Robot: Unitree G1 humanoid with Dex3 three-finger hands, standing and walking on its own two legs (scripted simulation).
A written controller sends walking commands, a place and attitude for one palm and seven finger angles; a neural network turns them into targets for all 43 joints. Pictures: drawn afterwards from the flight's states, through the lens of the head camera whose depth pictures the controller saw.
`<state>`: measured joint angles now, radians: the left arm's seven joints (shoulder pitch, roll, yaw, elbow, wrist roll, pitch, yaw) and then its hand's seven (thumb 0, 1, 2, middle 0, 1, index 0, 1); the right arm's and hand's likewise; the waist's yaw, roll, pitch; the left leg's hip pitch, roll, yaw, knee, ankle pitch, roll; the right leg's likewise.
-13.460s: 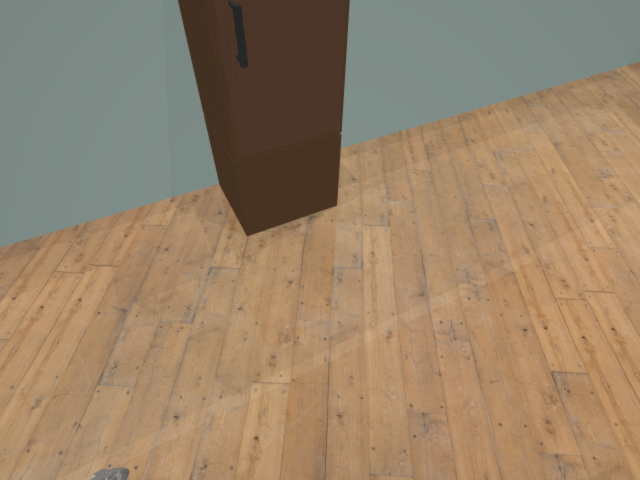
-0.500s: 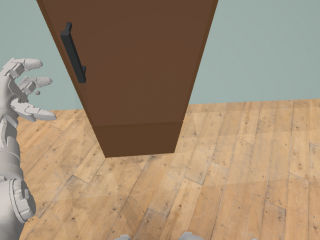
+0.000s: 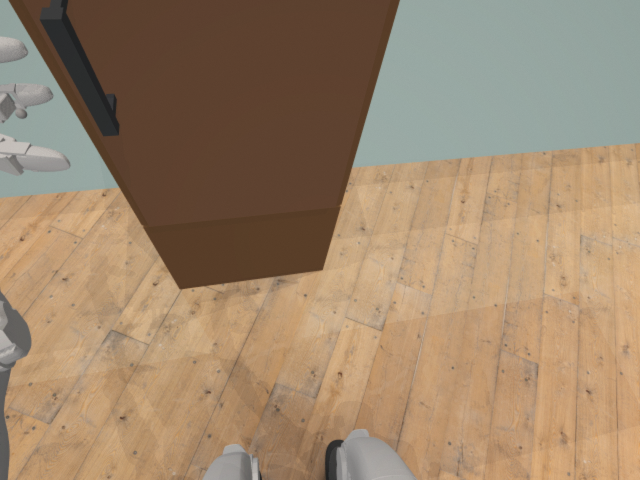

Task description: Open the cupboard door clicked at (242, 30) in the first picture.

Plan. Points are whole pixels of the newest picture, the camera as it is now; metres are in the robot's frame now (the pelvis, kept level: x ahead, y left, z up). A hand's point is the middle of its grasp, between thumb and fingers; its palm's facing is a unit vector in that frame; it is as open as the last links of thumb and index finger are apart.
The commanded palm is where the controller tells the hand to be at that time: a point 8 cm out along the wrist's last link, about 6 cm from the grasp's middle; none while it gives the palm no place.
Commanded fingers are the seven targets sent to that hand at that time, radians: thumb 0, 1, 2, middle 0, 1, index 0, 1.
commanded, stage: move the hooked fingers beside the handle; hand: left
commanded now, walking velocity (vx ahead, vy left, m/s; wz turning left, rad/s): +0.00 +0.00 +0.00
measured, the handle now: (87, 68) +0.59 +0.24 +0.11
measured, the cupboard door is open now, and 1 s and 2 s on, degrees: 0 0 0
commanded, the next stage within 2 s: slide the fingers in behind the handle in 1.16 s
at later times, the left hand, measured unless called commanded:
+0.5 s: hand (17, 103) +0.53 +0.30 +0.11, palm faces +0.10 -1.00 +0.01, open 14.0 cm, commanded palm +0.50 +0.33 +0.11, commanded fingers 0.00 -0.50 0.30 -0.30 -1.20 -0.30 -1.20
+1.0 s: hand (25, 111) +0.51 +0.28 +0.12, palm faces +0.10 -0.99 +0.00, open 14.0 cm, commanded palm +0.50 +0.33 +0.11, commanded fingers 0.00 -0.50 0.30 -0.30 -1.20 -0.30 -1.20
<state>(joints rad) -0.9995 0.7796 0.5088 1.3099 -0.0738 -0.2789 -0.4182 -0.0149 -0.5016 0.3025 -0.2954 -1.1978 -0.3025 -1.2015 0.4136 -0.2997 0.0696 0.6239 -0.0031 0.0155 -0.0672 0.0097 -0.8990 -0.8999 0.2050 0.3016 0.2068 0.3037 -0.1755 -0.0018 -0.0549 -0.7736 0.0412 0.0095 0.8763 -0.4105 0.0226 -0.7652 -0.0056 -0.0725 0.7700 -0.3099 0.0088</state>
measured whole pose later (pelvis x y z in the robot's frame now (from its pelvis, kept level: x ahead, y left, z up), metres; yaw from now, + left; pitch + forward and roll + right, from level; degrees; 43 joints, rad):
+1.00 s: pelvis +0.01 +0.00 +0.00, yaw +0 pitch +19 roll -4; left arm -0.96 0.77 0.53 1.27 -0.08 -0.28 -0.41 -0.02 -0.50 0.30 -0.30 -1.20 -0.30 -1.20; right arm 0.39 -0.28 0.07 0.58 0.00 0.08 -0.04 0.01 -0.90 -0.90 0.20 0.30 0.21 0.30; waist -0.17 0.00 -0.07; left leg -0.78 0.06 0.00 0.90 -0.44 0.02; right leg -0.77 0.01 -0.08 0.77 -0.33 0.01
